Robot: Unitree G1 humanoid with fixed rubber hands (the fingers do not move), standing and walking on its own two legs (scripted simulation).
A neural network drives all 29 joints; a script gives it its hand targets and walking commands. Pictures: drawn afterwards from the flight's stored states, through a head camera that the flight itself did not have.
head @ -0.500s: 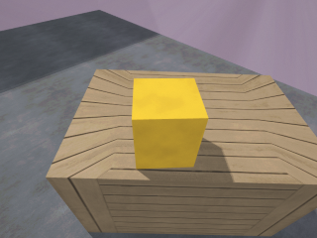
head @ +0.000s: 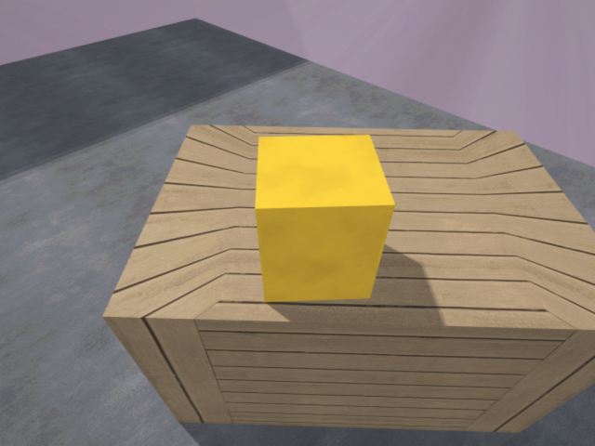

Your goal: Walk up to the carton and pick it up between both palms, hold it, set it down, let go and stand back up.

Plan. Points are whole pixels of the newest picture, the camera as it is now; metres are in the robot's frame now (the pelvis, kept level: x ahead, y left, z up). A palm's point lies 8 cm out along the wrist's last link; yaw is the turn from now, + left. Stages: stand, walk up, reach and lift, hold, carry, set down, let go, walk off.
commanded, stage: stand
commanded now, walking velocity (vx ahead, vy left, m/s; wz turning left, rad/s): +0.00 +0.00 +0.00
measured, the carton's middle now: (316, 220) +0.52 -0.02 -0.01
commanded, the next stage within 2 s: none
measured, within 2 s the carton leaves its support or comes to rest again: neither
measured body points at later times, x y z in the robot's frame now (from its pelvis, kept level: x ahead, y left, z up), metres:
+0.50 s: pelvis +0.02 -0.01 +0.00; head +0.00 -0.01 +0.45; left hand +0.06 +0.25 -0.13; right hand +0.05 -0.28 -0.13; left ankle +0.08 +0.10 -0.73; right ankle +0.05 -0.14 -0.73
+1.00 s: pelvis +0.07 -0.01 +0.00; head +0.07 -0.01 +0.45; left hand +0.13 +0.24 -0.13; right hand +0.13 -0.27 -0.13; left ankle +0.08 +0.10 -0.73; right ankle +0.05 -0.14 -0.73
